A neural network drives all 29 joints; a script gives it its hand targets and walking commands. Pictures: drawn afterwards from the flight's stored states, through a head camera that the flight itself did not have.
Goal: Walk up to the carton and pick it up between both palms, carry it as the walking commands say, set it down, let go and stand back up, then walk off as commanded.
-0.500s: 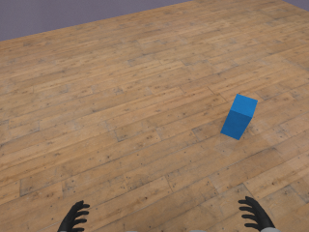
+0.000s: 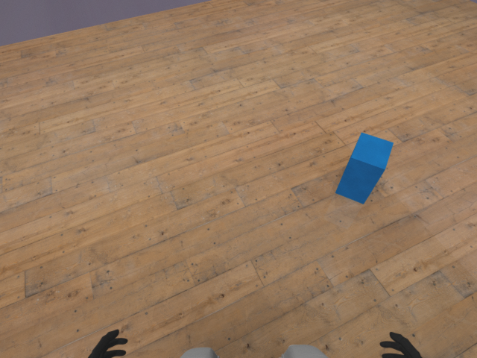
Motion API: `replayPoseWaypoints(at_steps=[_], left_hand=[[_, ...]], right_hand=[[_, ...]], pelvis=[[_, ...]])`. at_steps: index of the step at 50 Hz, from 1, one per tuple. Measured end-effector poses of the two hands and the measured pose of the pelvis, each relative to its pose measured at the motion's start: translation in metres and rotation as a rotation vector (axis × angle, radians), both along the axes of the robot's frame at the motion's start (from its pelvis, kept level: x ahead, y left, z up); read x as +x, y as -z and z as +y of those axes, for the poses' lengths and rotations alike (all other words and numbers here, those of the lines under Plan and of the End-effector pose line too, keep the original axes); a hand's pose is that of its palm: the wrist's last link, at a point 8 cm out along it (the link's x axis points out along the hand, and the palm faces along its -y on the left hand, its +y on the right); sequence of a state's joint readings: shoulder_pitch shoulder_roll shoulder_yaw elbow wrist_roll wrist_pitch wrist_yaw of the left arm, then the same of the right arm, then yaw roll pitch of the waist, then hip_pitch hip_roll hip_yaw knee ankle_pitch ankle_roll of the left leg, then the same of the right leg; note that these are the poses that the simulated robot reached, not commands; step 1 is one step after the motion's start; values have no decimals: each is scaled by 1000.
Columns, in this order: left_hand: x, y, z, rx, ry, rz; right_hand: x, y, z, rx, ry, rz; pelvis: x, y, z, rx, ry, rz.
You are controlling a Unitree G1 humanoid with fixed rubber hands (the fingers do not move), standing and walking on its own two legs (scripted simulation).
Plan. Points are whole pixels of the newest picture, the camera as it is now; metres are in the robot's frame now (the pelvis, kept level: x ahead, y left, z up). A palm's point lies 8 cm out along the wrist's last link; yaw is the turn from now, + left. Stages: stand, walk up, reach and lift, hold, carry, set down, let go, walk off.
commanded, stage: stand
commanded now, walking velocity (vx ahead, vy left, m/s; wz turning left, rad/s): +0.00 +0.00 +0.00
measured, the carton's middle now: (362, 169) +0.93 -0.56 -0.61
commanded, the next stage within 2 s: walk up in 1.88 s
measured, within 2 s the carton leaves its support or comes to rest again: neither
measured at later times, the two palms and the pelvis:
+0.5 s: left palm out of the picture +0.07 +0.30 -0.10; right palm out of the picture +0.08 -0.26 -0.09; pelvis +0.00 +0.02 +0.03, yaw +0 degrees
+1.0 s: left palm out of the picture +0.06 +0.30 -0.09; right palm out of the picture +0.07 -0.26 -0.09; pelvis +0.00 +0.02 +0.04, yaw +0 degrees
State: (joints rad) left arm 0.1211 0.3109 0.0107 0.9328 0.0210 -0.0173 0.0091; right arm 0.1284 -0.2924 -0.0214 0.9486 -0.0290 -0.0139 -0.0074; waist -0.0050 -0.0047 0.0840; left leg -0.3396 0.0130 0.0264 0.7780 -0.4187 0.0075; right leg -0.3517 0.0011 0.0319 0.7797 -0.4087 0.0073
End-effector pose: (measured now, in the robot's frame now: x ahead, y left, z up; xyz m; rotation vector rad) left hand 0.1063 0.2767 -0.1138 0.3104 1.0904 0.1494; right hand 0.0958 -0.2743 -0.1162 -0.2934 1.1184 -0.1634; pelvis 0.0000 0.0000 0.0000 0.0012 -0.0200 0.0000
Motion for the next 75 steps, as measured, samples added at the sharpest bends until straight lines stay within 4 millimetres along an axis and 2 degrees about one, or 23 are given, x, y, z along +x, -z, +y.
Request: replayPoseWaypoints(at_steps=[7, 19, 31, 42, 58, 75], left_hand=[[-4, -2, 4, -9, -13, 28], [-29, -9, 15, -15, -44, 108], [-42, -16, 21, -20, -62, 126], [-46, -18, 21, -22, -76, 132], [-49, -21, 27, -13, -88, 143], [-41, -23, 27, -15, -99, 137]], right_hand=[[-5, -6, 5, 0, 11, 13], [-18, -19, 8, -10, 33, 58], [-18, -28, 16, 0, 37, 56], [-17, -30, 17, 7, 45, 58], [-27, -27, 17, 3, 48, 111], [-8, -29, 17, 0, 30, 95]], pelvis=[[-2, -7, 5, -3, 2, -12], [-1, -23, 14, -5, 9, -30], [-5, -32, 19, -2, 5, -43], [-4, -35, 20, -3, -2, -44], [-1, -36, 21, -3, -11, -39], [7, -37, 22, -2, -22, -31]])
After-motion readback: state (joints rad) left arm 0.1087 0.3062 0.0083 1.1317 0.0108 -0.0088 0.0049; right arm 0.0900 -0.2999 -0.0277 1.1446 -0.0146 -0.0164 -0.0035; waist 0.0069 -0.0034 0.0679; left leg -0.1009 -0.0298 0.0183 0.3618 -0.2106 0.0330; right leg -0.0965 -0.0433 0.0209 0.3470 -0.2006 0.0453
